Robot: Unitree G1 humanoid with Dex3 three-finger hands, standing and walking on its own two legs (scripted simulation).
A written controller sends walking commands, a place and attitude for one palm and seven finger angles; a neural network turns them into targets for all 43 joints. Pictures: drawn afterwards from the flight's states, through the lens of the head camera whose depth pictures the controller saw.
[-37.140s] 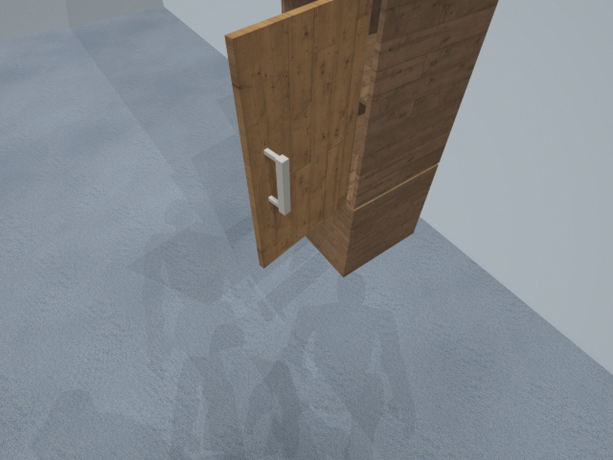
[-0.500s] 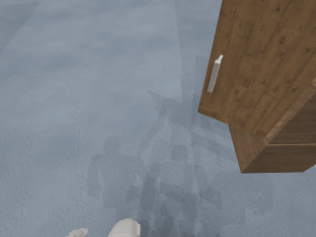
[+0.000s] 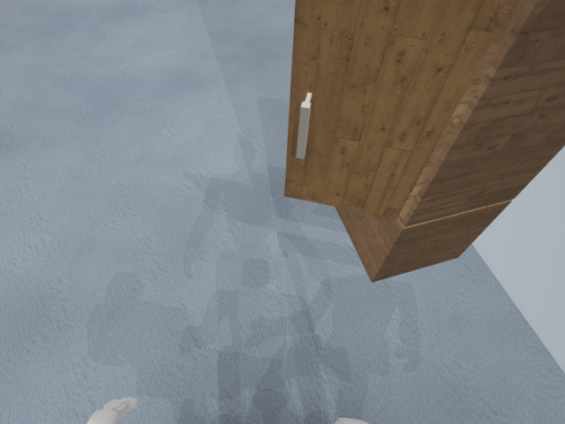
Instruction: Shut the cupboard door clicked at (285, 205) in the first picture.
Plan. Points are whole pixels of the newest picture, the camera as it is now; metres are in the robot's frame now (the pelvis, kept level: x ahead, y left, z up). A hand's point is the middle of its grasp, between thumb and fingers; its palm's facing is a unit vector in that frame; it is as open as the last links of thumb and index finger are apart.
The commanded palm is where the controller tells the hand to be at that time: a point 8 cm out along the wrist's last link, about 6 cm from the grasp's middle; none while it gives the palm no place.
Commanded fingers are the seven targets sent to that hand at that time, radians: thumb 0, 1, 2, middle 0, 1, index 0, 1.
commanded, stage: turn to face it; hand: left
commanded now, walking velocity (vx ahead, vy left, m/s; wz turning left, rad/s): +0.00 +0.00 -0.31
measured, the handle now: (304, 126) +0.71 -0.01 -0.05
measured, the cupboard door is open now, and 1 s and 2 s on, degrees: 60 60 60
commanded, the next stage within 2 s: take the last steps up to it in 0.20 s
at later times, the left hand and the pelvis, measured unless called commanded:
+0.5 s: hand out of the picture +0.12 +0.19 -0.18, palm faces -0.16 -0.97 -0.16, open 7.4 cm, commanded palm none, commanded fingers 0.00 0.90 0.90 -0.20 -0.30 -0.20 -0.30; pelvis +0.03 +0.01 +0.00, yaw -9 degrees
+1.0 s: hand (236, 359) +0.23 +0.09 -0.16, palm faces -0.17 -0.96 -0.21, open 7.2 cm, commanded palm none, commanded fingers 0.00 0.90 0.90 -0.20 -0.30 -0.20 -0.30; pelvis +0.14 -0.08 +0.00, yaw -11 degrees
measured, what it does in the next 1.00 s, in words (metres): walks ahead: right foot, then left foot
